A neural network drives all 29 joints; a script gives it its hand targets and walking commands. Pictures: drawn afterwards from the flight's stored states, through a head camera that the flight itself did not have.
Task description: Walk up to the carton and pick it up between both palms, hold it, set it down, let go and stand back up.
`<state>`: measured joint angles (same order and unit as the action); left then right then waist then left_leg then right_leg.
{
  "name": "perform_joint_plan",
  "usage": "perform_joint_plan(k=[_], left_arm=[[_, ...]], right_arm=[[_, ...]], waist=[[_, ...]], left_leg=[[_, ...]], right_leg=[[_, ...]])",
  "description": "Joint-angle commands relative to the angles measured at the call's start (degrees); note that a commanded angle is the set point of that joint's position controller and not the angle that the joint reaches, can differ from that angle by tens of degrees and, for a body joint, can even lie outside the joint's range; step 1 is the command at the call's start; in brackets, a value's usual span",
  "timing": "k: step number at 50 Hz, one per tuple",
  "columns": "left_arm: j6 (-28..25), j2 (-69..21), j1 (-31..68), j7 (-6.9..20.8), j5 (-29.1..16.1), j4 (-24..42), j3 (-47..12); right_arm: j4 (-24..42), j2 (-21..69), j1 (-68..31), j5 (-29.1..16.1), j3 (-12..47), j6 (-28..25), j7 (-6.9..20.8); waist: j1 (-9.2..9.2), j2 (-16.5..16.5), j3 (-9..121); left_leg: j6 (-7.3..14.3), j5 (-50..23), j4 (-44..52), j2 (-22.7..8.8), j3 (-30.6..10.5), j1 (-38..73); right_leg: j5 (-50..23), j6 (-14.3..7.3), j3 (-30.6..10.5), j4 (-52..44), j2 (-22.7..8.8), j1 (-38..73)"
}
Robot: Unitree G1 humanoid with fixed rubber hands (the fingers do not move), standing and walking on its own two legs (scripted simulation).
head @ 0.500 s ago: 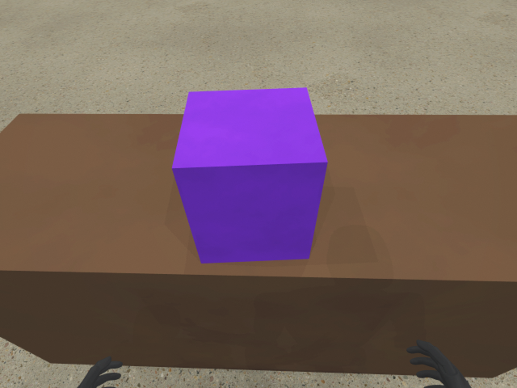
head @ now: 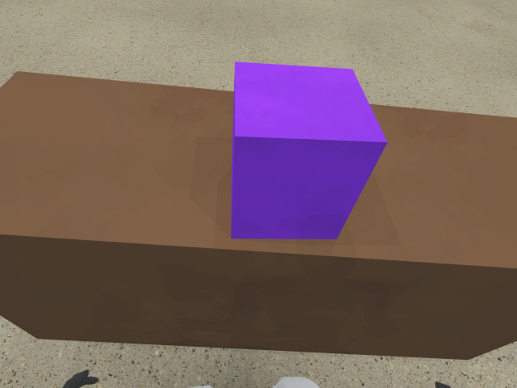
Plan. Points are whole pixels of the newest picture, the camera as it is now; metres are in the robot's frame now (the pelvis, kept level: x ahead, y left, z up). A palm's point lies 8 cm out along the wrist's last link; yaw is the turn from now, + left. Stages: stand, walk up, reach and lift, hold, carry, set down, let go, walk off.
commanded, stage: walk up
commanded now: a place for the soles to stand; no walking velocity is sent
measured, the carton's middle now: (289, 157) +0.50 -0.06 +0.08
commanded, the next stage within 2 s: none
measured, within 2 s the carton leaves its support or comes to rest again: neither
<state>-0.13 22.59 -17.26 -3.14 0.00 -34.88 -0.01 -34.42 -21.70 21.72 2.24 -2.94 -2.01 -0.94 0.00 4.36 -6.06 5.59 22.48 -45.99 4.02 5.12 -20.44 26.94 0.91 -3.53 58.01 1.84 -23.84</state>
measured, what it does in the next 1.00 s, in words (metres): steps on the spot: right foot, then left foot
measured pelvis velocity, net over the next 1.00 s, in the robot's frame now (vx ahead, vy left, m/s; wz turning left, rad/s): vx -0.02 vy -0.05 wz -0.09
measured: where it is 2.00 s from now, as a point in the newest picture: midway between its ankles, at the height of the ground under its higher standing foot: outside the picture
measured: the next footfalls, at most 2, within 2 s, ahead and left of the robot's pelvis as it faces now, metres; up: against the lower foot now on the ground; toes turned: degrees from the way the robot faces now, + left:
right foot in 0.20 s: +0.05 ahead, -0.14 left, +0.00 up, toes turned +1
left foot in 0.50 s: +0.07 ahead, +0.08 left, +0.00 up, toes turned +1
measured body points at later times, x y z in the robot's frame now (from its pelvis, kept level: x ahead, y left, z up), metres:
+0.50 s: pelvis -0.03 -0.01 -0.01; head -0.04 -0.03 +0.44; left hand +0.08 +0.29 -0.09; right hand +0.07 -0.34 -0.09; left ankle +0.02 +0.08 -0.70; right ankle +0.01 -0.14 -0.70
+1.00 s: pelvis -0.02 -0.05 -0.01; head -0.01 -0.05 +0.44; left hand +0.11 +0.24 -0.10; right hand +0.07 -0.38 -0.09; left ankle +0.02 +0.07 -0.68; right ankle +0.02 -0.17 -0.70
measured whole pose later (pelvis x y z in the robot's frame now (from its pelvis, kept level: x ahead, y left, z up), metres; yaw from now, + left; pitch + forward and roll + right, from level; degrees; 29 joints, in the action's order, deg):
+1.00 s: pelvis -0.02 -0.05 -0.01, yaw -5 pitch -6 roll +1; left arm -2.9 23.3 -18.6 -0.2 0.0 -37.1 0.0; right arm -34.7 -25.2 18.1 1.8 -2.9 -1.8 -0.1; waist 0.0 0.9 -7.1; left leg 1.6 29.1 -59.0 -2.1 3.8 -23.4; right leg 24.4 -1.3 -3.7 53.0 2.1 -23.2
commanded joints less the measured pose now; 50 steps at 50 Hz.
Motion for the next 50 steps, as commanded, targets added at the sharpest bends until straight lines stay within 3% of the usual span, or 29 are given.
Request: perform_joint_plan(k=[1,6,8,9,10,11,12,13,16,21,22,24,25,26,27,28,29,31,32,36,39,40,42,43,44,45,46,47,50], left_arm=[[-0.8,12.4,-3.0,0.7,0.9,-0.7,5.6],[-1.7,11.8,-6.4,1.8,1.7,-2.8,5.5],[-2.6,11.9,-9.4,2.0,2.2,-4.1,6.2],[-3.3,12.0,-10.7,2.0,2.5,-4.8,6.6],[-3.8,13.6,-11.7,1.8,2.8,-5.3,7.2],[-4.2,16.8,-9.3,1.7,3.5,-3.7,7.9],[-4.0,20.4,-4.8,1.7,3.1,-1.7,8.3],[-3.7,21.4,-1.5,1.6,2.7,-1.3,8.4],[-3.4,16.6,-0.9,2.1,2.7,-0.8,6.9],[-2.6,18.3,-3.0,2.8,2.5,-0.2,6.9],[-2.2,18.1,-1.8,2.8,2.4,-0.3,6.7],[-1.6,15.5,1.6,2.9,1.5,0.5,6.0],[-1.4,12.1,2.6,2.9,1.2,1.6,4.9],[-1.5,7.6,1.8,2.7,0.7,2.2,4.0],[-1.4,11.9,1.3,2.1,0.9,1.0,5.0],[-1.2,14.9,0.8,2.1,0.6,-0.5,5.8],[-1.0,15.6,-0.9,2.5,0.7,-1.5,6.4],[-1.3,15.1,-5.3,3.0,1.1,-2.9,6.6],[-1.4,14.7,-6.4,3.0,1.2,-3.6,6.6],[-1.7,14.6,-6.2,3.0,1.7,-3.0,6.7],[-2.3,14.1,-6.1,3.1,2.0,-2.7,6.7],[-2.7,14.7,-7.0,3.1,2.2,-3.4,6.8],[-3.8,14.5,-11.1,3.1,2.4,-4.8,7.1],[-4.2,14.9,-12.2,3.0,2.5,-5.4,7.8],[-4.5,18.2,-13.7,2.8,2.8,-5.3,9.1],[-5.1,22.0,-10.2,2.2,2.6,-2.9,9.3],[-5.0,23.9,-7.7,1.9,1.9,-2.2,9.5],[-5.0,24.1,-5.4,1.6,1.9,-2.5,9.1],[-5.2,20.3,-5.1,1.3,2.2,-2.3,7.7]], right_arm=[[3.1,-14.6,1.8,0.1,-5.8,-2.0,-1.4],[4.0,-14.7,-4.4,0.5,-5.6,-2.1,-0.2],[4.7,-14.3,-7.9,0.4,-4.9,-1.5,0.3],[4.5,-12.9,-8.0,0.6,-4.5,-1.0,0.5],[4.4,-10.7,-5.8,0.3,-3.6,-0.5,0.4],[4.3,-8.4,-4.3,0.0,-3.2,-0.2,0.6],[3.7,-12.2,-6.3,0.0,-3.7,0.2,0.4],[3.1,-15.6,-6.1,-0.2,-4.6,-0.2,0.5],[1.2,-15.3,-3.0,-0.8,-4.9,-1.2,1.0],[1.3,-14.1,-2.1,-0.7,-4.8,-2.0,0.7],[0.9,-14.1,-0.9,-0.8,-4.8,-2.2,0.7],[-1.6,-14.0,4.7,-0.2,-5.2,-3.1,0.4],[-2.8,-15.6,9.8,0.4,-6.0,-3.7,0.1],[-3.3,-20.6,11.8,0.9,-7.0,-4.1,-0.3],[-1.9,-21.3,8.3,-0.4,-7.0,-3.7,-0.4],[-1.4,-21.4,4.4,-0.7,-6.8,-3.7,-0.5],[-1.1,-20.5,1.4,-0.4,-6.3,-3.7,-0.5],[-0.1,-18.0,-1.2,0.0,-6.1,-3.8,-0.4],[0.0,-17.7,-0.6,0.1,-6.2,-3.9,-0.2],[1.6,-18.3,-0.7,0.1,-6.5,-3.8,0.2],[2.3,-18.4,-2.2,0.1,-6.3,-3.2,0.5],[2.8,-18.4,-2.8,-0.1,-6.3,-2.9,0.6],[3.9,-16.6,-5.3,-0.3,-5.3,-2.2,0.8],[3.3,-14.4,-3.8,-0.3,-4.4,-1.8,0.7],[4.1,-12.4,-3.4,-0.8,-3.9,-1.4,0.8],[4.5,-11.6,-4.8,-0.4,-3.6,-0.6,0.6],[4.1,-16.1,-6.1,-0.4,-4.8,-0.5,0.2],[3.1,-17.3,-6.7,-0.5,-5.1,-0.7,0.2],[1.9,-15.6,-3.7,-1.1,-5.3,-1.0,0.8]], waist=[[1.81,-12.2,4.4],[0.13,-14.4,2.5],[-2.33,-10.5,2.4],[-2.98,-9.1,2.2],[-3.7,0.6,0.6],[-2.55,11.4,-2.4],[-3.09,6.3,-6.9],[-2.58,5.2,-9.9],[-0.87,7.4,-6.1],[-1.97,9.9,-2.0],[-1.05,11.2,-1.3],[2.75,7.2,-1.0],[5.43,-0.5,0.3],[6.16,-13.4,0.3],[4.56,-6.2,-0.7],[3.27,-3.5,-1.6],[1.38,-3.2,-3.8],[-0.14,-7.6,-3.2],[0.23,-8.4,-1.6],[0.62,-14.6,1.1],[0.31,-17.4,0.7],[-0.22,-16.6,1.2],[-2.74,-12.7,3.9],[-3.45,-6.1,3.3],[-3.99,6.2,2.9],[-3.71,4.8,-0.5],[-3.88,-0.8,-1.1],[-3.0,-1.8,-2.5],[-1.01,2.5,-0.2]], left_leg=[[1.5,-22.7,20.2,-22.2,-26.0,11.7],[4.7,3.3,21.8,-20.1,-21.0,-2.3],[3.8,12.7,17.3,-17.3,-16.0,-11.8],[2.6,16.1,11.8,-14.0,-12.0,-16.3],[0.5,18.6,0.5,-9.5,-8.8,-20.8],[-3.2,14.8,-13.8,-3.9,-1.7,-24.4],[-3.8,13.1,-17.9,-3.5,-6.2,-21.2],[-3.4,13.8,-18.4,-5.0,-7.0,-18.3],[-2.6,9.9,-15.0,-4.9,-5.0,-12.2],[-2.7,12.4,-7.6,-4.2,-3.2,-8.2],[-2.6,11.3,-3.0,-3.9,-3.0,-4.9],[-2.1,5.1,6.5,-3.4,-4.1,7.5],[-2.2,10.2,14.7,-8.1,-14.6,14.9],[-0.7,20.5,27.9,-21.1,-38.2,16.3],[-0.1,23.7,33.9,-28.6,-46.8,12.0],[1.0,29.2,34.7,-28.4,-45.8,8.4],[0.2,31.8,34.2,-26.6,-40.8,5.9],[-0.1,23.2,31.2,-24.0,-33.4,6.2],[-0.5,20.7,30.3,-23.1,-30.7,7.1],[5.7,14.5,25.0,-24.4,-27.4,6.2],[8.1,14.4,22.7,-23.6,-23.8,2.0],[7.8,13.1,20.5,-22.8,-22.8,0.1],[4.3,12.3,11.0,-17.4,-12.1,-8.9],[1.7,13.5,2.4,-13.1,-8.3,-14.8],[-1.8,15.1,-12.0,-7.2,-2.0,-21.6],[-3.7,13.8,-19.8,-3.9,-2.1,-27.2],[-3.6,14.0,-20.3,-5.4,-7.2,-24.7],[-3.3,13.4,-19.6,-7.2,-8.3,-23.0],[-2.2,11.7,-14.0,-7.4,-7.1,-16.5]], right_leg=[[3.8,-3.8,-3.3,0.8,-1.9,-10.7],[1.7,-4.0,2.1,-7.6,-3.4,0.0],[-4.4,-5.1,3.8,-17.8,-2.4,12.0],[-3.6,-5.7,1.5,-22.0,-2.0,16.6],[5.5,-7.2,-8.3,-29.1,-4.6,16.5],[22.5,-12.0,-32.0,-39.4,-14.6,9.9],[32.8,-16.8,-44.3,-46.5,-20.4,-2.0],[32.4,-20.0,-44.9,-45.9,-22.1,-6.5],[15.7,-16.2,-32.1,-39.8,-14.8,-4.3],[4.5,-16.5,-28.8,-33.5,-14.0,-1.2],[3.8,-15.9,-26.2,-31.7,-12.5,-2.5],[5.0,-12.2,-18.6,-23.7,-9.5,-12.1],[4.6,-8.9,-13.8,-11.9,-4.6,-20.6],[3.7,-4.6,-6.3,5.4,4.7,-26.4],[3.0,-3.4,-6.7,8.4,3.4,-26.2],[2.4,-3.4,-7.6,7.4,1.0,-23.3],[1.1,-3.5,-7.2,6.9,0.0,-22.2],[-1.0,-3.1,-5.7,5.7,-0.8,-18.7],[-1.5,-3.1,-4.9,4.5,-1.0,-17.4],[1.3,-2.8,-1.5,1.6,-3.0,-14.3],[4.2,-3.3,1.7,-3.9,-3.9,-10.0],[3.1,-3.7,2.4,-7.2,-3.7,-6.8],[-2.5,-4.3,4.1,-18.9,-1.6,8.3],[-0.5,-5.3,-0.7,-24.0,-0.8,12.7],[8.7,-9.0,-19.4,-32.0,-8.7,14.4],[18.6,-13.4,-41.7,-39.4,-18.1,9.8],[19.3,-17.4,-47.8,-40.7,-21.5,6.9],[15.0,-18.7,-46.2,-38.3,-21.3,4.8],[-3.8,-15.2,-33.1,-31.2,-15.5,4.9]])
